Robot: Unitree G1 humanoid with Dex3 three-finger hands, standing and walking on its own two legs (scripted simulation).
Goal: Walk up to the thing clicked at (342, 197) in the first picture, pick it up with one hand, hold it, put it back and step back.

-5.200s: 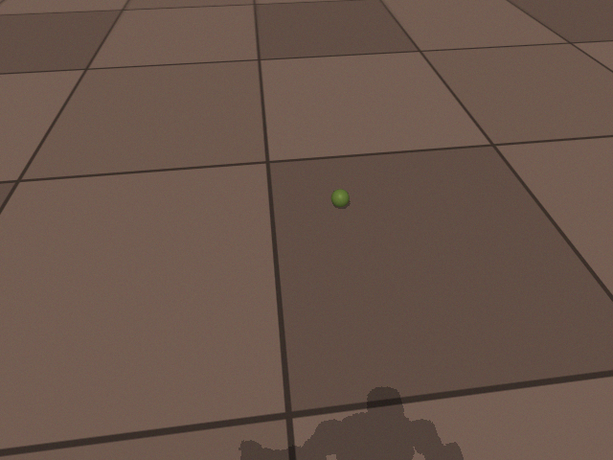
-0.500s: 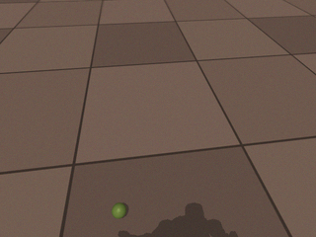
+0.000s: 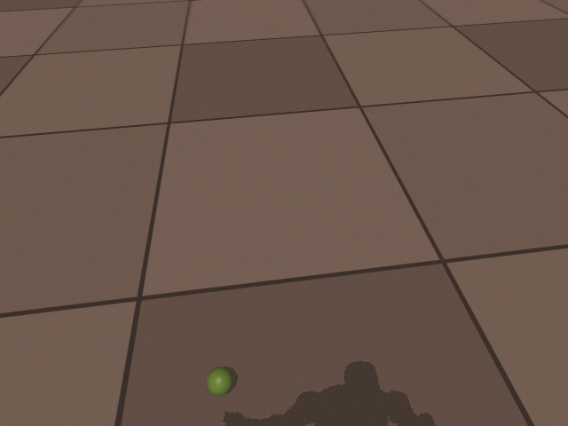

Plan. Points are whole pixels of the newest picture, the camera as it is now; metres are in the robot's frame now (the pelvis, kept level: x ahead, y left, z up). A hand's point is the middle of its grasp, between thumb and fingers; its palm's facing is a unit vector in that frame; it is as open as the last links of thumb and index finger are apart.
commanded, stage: walk up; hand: left
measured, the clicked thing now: (219, 381) +0.42 +0.24 -0.74
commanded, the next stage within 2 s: none
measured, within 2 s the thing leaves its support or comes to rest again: neither
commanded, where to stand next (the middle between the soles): +0.06 +0.01 m, yaw -1 degrees
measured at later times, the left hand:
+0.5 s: hand out of the picture +0.12 +0.31 -0.17, palm faces -0.02 -0.93 -0.36, open 7.4 cm
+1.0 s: hand (152, 394) +0.23 +0.24 -0.17, palm faces +0.00 -0.93 -0.36, open 7.4 cm
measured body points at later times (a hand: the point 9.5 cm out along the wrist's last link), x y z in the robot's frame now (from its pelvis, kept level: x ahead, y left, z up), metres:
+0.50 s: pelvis +0.07 +0.03 -0.01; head +0.10 +0.05 +0.44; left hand +0.12 +0.36 -0.14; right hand +0.10 -0.28 -0.12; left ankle +0.03 +0.14 -0.75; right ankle +0.09 -0.10 -0.71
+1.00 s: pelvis +0.06 +0.00 -0.03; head +0.14 +0.01 +0.41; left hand +0.23 +0.29 -0.14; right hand +0.18 -0.31 -0.16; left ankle +0.01 +0.12 -0.71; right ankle +0.17 -0.10 -0.75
